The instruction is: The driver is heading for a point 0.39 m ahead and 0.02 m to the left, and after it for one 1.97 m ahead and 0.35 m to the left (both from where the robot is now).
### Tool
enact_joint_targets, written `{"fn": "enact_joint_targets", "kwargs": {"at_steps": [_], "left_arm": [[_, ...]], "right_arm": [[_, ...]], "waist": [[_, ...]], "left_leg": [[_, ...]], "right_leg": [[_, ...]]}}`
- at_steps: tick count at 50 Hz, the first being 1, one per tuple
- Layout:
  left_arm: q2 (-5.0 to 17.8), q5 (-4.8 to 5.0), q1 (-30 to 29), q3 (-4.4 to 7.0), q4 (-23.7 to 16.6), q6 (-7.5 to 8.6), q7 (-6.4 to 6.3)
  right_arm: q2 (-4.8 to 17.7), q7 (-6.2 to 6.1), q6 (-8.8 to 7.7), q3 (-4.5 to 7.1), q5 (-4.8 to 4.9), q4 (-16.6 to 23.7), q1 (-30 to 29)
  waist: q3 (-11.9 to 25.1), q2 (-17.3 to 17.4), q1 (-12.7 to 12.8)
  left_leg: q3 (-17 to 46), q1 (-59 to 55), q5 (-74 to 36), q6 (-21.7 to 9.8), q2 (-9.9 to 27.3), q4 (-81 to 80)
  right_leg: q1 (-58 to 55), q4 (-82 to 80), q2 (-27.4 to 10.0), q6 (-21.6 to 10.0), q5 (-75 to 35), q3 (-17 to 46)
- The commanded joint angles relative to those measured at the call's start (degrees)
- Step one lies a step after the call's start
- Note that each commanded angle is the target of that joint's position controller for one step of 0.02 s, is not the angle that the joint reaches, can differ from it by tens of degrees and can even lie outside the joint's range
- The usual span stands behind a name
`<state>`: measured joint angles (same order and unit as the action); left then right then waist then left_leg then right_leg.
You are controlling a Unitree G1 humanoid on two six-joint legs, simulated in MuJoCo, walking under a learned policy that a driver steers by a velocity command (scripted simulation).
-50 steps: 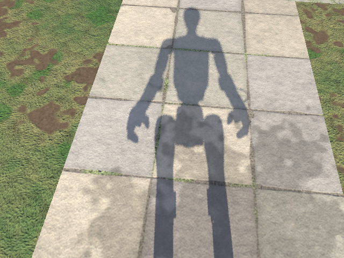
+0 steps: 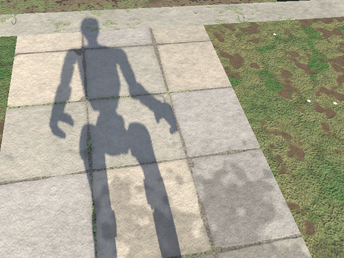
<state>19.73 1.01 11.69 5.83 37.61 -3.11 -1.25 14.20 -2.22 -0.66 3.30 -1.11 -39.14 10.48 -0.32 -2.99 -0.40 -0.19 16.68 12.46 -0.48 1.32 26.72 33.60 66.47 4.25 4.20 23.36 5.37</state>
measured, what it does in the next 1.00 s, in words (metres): walks ahead: right foot, then left foot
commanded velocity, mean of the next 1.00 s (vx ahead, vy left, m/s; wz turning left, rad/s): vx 0.29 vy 0.00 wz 0.09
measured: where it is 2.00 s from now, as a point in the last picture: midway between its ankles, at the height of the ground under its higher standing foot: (130, 176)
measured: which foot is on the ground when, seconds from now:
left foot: down 0.00-0.24, up 0.26-0.72, down 0.74-1.00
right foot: up 0.00-0.20, down 0.22-0.74, up 0.76-1.00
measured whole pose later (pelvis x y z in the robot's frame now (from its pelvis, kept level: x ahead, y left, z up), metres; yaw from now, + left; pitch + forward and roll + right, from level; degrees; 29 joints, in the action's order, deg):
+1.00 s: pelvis +0.24 +0.09 +0.01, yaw +9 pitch +2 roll +0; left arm 17.0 0.9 11.7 3.7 42.5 3.7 0.7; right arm 14.2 1.2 -4.9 2.2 -0.6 -42.4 18.6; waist -0.2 -2.7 -1.5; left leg -2.5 7.2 11.9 -5.2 -4.5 17.3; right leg 40.9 59.7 -6.7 -0.1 5.7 2.0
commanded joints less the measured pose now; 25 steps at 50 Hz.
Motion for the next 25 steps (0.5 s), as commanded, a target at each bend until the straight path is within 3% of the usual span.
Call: {"fn": "enact_joint_targets", "kwargs": {"at_steps": [1, 4, 7, 10, 11, 12, 13, 14, 15, 17, 20, 25], "left_arm": [[1.13, 0.31, -2.21, -0.02, -5.19, 0.27, 0.07], [-0.51, -0.34, -3.43, -1.06, -6.23, 0.61, 0.66], [0.41, -0.31, -3.07, -0.99, -6.1, 0.64, 1.13], [-0.2, -0.48, 1.0, -0.94, -4.04, 0.85, 1.59], [0.29, -0.86, 2.18, -1.02, -3.84, 0.87, 1.48], [3.22, -1.28, 4.28, -0.71, -4.07, 0.81, 0.81], [7.2, -1.59, 4.83, 0.13, -3.24, 0.87, 0.94], [8.01, -1.87, 7.94, 0.9, -2.86, 1.85, 1.21], [7.21, -2.33, 7.94, 0.54, -1.85, 3.05, 1.11], [4.43, -1.01, 4.37, -0.35, -1.36, 4.93, 0.49], [1.99, -1.51, 4.51, -0.79, -0.44, 6.65, 0.1], [3.52, -1.38, 5.15, 0.23, 1.11, 7.96, 0.35]], "right_arm": [[8.4, -0.63, 0.13, 2.09, -0.02, 3.44, -0.03], [10.42, -0.45, 0.66, 2.73, 0.41, 2.99, 0.08], [11.46, 0.3, 0.75, 2.96, 1.26, 2.34, 0.04], [10.51, 0.6, 0.81, 2.36, 2.72, 1.17, -0.61], [8.32, 0.85, 0.38, 1.56, 2.49, -0.06, 2.11], [3.86, 1.66, -0.21, -0.01, 0.02, 0.53, 2.83], [3.38, 1.87, -0.93, -0.36, -0.39, 2.61, 1.04], [8.83, 1.63, -1.17, 1.04, 0.97, 3.33, -4.44], [11.36, 1.71, -1.13, 2.31, 2.5, 3.41, -5.93], [10.55, 1.62, -0.72, 2.81, 2.41, 0.98, -2.54], [7.35, 2.31, -1.78, 2.36, 2.38, -0.98, -0.33], [5.38, 3.14, -1.96, 1.47, 2.22, -0.04, -2.46]], "waist": [[3.52, 12.07, -1.1], [5.67, 13.55, -1.67], [5.97, 15.08, -1.95], [5.06, 13.84, 0.8], [6.8, 11.38, 0.95], [9.93, -0.2, -0.09], [7.64, -12.28, 0.35], [4.28, -9.86, 6.07], [0.07, -8.6, 5.56], [-3.29, -8.88, 2.92], [-2.54, -4.88, 1.81], [-1.92, -3.27, 2.72]], "left_leg": [[8.43, -10.96, -23.22, -11.51, 12.18, -6.89], [7.14, -10.99, -23.98, -12.33, 13.38, -5.95], [7.6, -9.47, -23.68, -12.87, 14.45, -5.27], [6.43, -6.46, -21.06, -9.99, 12.8, -1.4], [4.99, -1.98, -11.45, -6.12, 11.11, -0.23], [-0.11, 6.99, 5.54, -0.41, 6.26, 9.59], [-3.74, 16.54, 20.2, 2.33, 0.57, 14.1], [-0.93, 20.92, 21.67, 2.79, 1.35, 24.22], [1.01, 25.76, 19.0, 1.83, 2.31, 30.32], [3.01, 29.04, 11.36, 0.94, 3.69, 33.29], [3.57, 28.92, 1.05, 0.72, 3.55, 34.33], [3.54, 25.59, -5.9, 2.1, 3.69, 23.27]], "right_leg": [[5.17, -2.08, -2.3, 2.07, -1.42, -2.09], [-2.5, -13.04, -3.76, 1.5, 1.24, -3.82], [-9.78, -22.83, -3.43, -0.08, 1.06, -6.44], [-20.31, -43.39, -2.05, -3.84, -12.62, -8.47], [-28.49, -47.75, -3.67, -5.45, -16.8, -5.47], [-38.21, -47.44, -14.42, -8.33, -24.06, 7.91], [-34.89, -48.75, -23.04, -17.06, -12.87, 17.31], [-31.86, -54.61, -24.35, -20.95, 5.33, 22.36], [-30.7, -56.94, -23.8, -20.09, 14.14, 22.75], [-30.31, -58.41, -20.86, -16.5, 12.9, 17.34], [-30.91, -59.61, -18.59, -14.55, 1.32, 9.01], [-30.59, -60.52, -19.73, -14.91, -8.25, 0.43]]}}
